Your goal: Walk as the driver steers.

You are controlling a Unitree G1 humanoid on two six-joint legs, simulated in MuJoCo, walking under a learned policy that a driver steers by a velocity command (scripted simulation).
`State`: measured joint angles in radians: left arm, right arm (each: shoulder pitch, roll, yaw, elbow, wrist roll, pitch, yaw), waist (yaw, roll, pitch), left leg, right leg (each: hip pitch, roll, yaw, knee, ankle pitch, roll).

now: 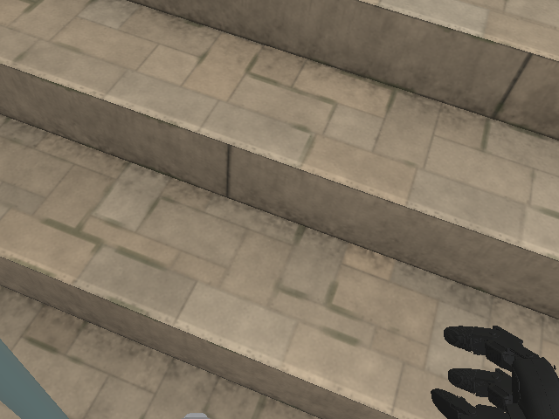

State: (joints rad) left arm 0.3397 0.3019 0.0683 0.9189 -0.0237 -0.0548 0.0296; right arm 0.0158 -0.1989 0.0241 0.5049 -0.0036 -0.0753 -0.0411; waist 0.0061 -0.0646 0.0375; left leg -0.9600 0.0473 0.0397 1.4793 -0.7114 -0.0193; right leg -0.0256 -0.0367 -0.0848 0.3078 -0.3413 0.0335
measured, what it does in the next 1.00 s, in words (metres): climbs, turning right: right foot, then left foot 0.17 m higher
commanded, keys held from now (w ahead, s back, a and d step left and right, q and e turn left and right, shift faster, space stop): w+e+shift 1.00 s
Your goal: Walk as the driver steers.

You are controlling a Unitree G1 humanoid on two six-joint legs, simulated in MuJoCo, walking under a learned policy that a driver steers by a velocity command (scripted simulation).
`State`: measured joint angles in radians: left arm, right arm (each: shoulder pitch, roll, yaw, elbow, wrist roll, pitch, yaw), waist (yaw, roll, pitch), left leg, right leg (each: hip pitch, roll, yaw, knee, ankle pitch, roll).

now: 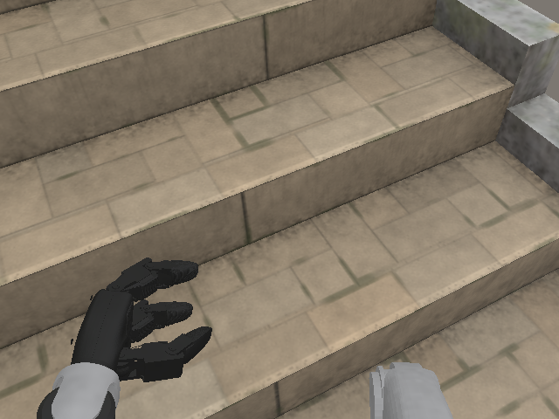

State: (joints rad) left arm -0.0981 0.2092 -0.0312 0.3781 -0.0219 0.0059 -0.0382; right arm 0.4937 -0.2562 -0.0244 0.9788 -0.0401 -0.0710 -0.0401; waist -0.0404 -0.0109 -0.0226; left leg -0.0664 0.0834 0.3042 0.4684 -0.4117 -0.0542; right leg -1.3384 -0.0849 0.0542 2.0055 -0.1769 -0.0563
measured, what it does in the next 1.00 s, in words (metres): climbs, turning left: right foot 0.17 m higher, then left foot 0.17 m higher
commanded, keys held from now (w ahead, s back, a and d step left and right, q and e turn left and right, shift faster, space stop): w+e+shift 0.08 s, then w+shift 0.10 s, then w+q+shift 0.14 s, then q+shift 0.68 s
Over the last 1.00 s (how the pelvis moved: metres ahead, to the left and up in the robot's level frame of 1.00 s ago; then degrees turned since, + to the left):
0.55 -0.13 0.32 -44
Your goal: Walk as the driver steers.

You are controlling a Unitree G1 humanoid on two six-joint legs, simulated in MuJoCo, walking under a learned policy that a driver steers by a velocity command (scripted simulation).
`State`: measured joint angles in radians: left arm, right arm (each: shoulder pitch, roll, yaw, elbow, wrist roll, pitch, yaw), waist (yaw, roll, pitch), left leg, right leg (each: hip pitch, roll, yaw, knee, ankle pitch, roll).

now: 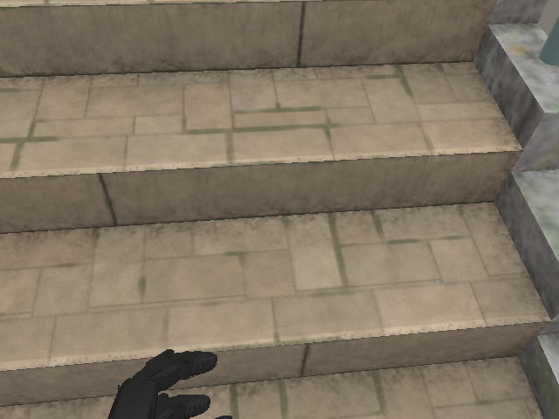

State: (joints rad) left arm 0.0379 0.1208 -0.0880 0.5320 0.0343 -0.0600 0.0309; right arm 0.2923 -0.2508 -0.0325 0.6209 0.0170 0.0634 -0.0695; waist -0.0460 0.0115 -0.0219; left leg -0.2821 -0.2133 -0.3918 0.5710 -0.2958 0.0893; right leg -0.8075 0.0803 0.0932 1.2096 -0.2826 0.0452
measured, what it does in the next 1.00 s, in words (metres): walks ahead, turning left: right foot, then left foot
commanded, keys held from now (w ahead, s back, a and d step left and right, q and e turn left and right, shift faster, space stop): q+shift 0.46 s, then shift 0.28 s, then w+shift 0.26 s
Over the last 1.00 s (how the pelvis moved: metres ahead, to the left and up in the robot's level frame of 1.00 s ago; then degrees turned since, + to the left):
0.63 -0.10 0.34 20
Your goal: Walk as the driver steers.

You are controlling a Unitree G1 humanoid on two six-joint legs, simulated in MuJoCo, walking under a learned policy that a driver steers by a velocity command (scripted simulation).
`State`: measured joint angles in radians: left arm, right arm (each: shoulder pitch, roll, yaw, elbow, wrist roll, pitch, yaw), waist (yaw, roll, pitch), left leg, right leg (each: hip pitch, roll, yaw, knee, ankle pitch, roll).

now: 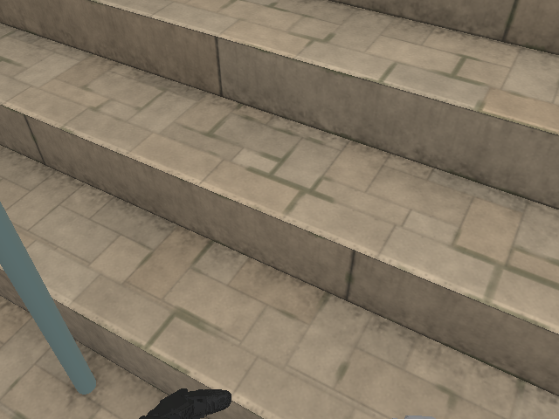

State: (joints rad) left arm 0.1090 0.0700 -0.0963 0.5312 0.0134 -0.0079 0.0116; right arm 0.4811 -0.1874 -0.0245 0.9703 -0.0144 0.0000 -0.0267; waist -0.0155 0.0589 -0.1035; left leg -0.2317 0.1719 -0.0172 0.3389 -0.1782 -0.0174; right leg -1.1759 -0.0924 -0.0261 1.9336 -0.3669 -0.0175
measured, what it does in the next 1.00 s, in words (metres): climbs: right foot 0.17 m higher, then left foot 0.17 m higher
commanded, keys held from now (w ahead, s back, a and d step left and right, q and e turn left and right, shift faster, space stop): w+shift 0.58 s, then w+e+shift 0.42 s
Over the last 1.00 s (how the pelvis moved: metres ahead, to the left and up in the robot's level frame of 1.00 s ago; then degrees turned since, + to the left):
0.15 0.03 0.01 35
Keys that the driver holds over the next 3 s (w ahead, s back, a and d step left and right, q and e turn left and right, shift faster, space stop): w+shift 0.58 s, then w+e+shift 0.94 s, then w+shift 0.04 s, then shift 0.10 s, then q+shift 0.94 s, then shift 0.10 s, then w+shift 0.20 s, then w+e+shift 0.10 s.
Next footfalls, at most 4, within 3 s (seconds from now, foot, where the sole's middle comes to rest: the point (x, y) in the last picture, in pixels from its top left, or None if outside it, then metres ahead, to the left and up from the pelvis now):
0.10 right None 0.09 -0.17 -0.62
0.64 left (293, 362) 0.54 0.00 -0.46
1.06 right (417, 220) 0.76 -0.25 -0.29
1.44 left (423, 47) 1.14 -0.31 -0.12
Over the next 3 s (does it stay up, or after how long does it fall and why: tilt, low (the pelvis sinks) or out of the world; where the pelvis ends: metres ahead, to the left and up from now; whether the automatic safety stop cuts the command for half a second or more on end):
stays up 1.42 -0.66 0.94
